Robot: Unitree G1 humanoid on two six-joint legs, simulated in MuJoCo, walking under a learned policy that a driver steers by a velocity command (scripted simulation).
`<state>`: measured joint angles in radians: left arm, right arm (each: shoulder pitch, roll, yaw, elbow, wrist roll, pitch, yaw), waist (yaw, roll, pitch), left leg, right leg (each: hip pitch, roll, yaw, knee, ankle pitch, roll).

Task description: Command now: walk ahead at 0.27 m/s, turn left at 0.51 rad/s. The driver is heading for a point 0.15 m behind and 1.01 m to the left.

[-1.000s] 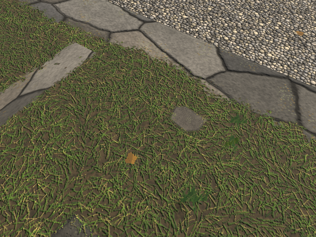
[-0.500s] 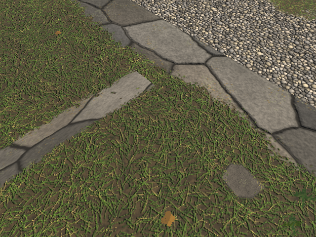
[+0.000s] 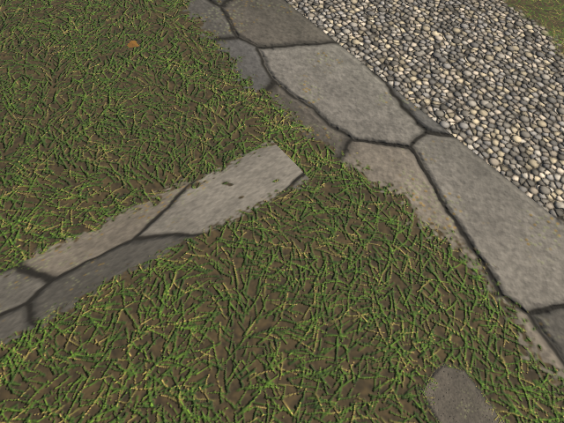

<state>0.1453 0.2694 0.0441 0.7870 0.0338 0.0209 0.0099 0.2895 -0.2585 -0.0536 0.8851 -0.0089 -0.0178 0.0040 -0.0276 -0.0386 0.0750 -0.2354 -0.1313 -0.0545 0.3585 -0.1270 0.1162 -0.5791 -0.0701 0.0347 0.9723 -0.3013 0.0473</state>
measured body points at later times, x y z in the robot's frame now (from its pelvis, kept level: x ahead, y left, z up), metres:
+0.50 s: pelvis +0.18 -0.04 +0.00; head +0.20 -0.06 +0.45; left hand +0.17 +0.24 -0.10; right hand +0.35 -0.28 -0.13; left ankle +0.17 +0.10 -0.66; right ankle +0.16 -0.15 -0.74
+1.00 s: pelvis +0.40 +0.10 +0.00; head +0.42 +0.13 +0.45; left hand +0.35 +0.39 -0.12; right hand +0.61 -0.09 -0.12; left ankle +0.38 +0.13 -0.74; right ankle +0.54 -0.02 -0.67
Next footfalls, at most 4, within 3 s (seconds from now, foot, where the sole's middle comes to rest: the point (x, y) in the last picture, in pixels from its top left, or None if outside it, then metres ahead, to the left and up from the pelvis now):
0.28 right None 0.20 -0.14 -0.78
0.76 left None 0.41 0.15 -0.78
1.32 right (184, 294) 0.77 0.23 -0.78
1.84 left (45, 306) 0.74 0.58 -0.78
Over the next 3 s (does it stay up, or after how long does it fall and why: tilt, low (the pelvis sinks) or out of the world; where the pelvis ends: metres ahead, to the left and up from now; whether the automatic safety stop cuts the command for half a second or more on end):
stays up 0.82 1.02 -0.01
